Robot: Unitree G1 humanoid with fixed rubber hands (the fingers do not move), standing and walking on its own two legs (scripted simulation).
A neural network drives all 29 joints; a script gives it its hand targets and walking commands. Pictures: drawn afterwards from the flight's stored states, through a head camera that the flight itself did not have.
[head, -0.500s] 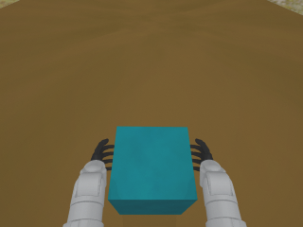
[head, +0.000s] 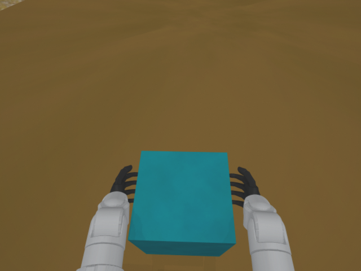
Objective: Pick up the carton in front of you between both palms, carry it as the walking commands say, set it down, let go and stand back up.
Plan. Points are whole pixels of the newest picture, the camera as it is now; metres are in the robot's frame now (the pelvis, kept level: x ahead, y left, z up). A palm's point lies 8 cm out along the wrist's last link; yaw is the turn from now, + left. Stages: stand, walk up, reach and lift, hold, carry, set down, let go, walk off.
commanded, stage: hold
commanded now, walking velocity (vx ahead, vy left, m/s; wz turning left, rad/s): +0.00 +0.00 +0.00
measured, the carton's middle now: (183, 207) +0.32 -0.02 -0.07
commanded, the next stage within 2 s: set down in 0.76 s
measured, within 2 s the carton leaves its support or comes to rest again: neither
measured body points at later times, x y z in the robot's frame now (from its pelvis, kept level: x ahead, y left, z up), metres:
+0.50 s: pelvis +0.01 -0.08 +0.01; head -0.02 -0.10 +0.45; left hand +0.28 +0.12 +0.04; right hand +0.33 -0.18 +0.03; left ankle -0.03 +0.08 -0.74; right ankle +0.08 -0.17 -0.74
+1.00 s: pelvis +0.00 -0.06 +0.00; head -0.01 -0.08 +0.45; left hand +0.30 +0.13 +0.03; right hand +0.35 -0.17 +0.03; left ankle -0.03 +0.08 -0.74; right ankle +0.08 -0.17 -0.74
